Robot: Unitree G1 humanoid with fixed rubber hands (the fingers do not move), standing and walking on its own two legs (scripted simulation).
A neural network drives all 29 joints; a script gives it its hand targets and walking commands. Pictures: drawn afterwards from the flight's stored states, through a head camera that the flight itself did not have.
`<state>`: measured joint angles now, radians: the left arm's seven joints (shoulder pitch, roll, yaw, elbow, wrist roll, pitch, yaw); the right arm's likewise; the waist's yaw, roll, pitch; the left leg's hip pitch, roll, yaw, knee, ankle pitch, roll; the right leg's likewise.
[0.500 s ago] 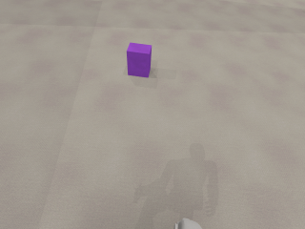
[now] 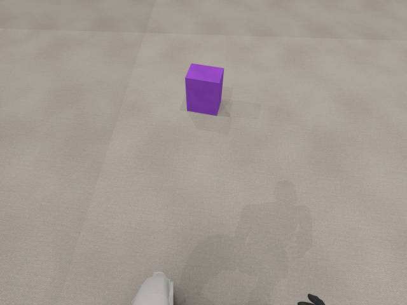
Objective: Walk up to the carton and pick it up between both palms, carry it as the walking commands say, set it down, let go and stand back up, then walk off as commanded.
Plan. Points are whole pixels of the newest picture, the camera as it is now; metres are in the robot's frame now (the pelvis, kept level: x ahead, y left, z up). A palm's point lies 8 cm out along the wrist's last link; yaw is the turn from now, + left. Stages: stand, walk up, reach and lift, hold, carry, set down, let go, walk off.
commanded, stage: walk up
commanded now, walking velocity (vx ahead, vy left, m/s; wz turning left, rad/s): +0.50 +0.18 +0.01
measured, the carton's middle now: (204, 90) +1.41 +0.10 -0.63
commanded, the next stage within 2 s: none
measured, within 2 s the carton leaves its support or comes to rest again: neither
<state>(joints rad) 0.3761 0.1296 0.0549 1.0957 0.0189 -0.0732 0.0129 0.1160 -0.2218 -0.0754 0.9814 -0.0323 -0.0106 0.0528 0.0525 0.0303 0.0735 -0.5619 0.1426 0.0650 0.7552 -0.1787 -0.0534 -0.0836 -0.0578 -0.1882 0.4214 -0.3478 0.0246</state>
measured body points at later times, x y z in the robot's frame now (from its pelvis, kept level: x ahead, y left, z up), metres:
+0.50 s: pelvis +0.26 +0.03 +0.00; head +0.28 +0.03 +0.45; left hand +0.41 +0.26 -0.13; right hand +0.21 -0.21 -0.15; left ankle +0.20 +0.15 -0.74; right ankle +0.35 -0.11 -0.71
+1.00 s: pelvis +0.52 +0.06 -0.02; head +0.55 +0.07 +0.43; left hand +0.47 +0.29 -0.18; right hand +0.65 -0.18 -0.14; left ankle +0.58 +0.16 -0.74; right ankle +0.39 -0.08 -0.67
